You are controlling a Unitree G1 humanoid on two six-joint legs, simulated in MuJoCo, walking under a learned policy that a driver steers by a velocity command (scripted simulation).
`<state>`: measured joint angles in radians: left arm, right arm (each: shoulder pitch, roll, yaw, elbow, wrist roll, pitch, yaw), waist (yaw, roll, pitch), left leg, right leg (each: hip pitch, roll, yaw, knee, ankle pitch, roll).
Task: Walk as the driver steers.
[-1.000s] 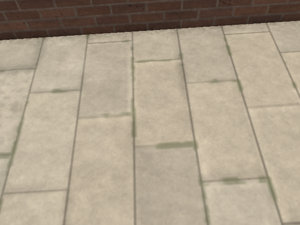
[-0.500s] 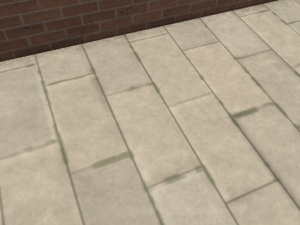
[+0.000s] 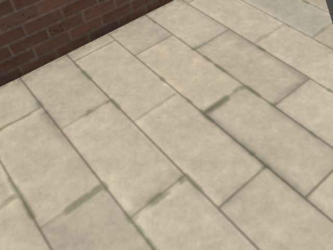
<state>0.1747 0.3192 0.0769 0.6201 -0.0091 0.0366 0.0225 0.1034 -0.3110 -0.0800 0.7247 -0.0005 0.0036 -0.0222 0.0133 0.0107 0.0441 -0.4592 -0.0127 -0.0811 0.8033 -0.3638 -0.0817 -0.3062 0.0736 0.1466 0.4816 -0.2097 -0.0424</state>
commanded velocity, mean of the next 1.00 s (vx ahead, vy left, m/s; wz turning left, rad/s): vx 0.00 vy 0.00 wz -0.60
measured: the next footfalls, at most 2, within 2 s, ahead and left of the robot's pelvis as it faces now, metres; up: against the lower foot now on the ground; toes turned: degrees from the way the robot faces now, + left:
left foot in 0.12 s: +0.06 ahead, +0.14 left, +0.00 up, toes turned -9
right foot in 0.54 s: -0.01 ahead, -0.13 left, +0.00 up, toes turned -21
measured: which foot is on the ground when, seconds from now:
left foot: up 0.00-0.10, down 0.12-0.54, up 0.56-0.98, down 1.00-1.00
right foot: down 0.00-0.12, up 0.14-0.52, down 0.54-1.00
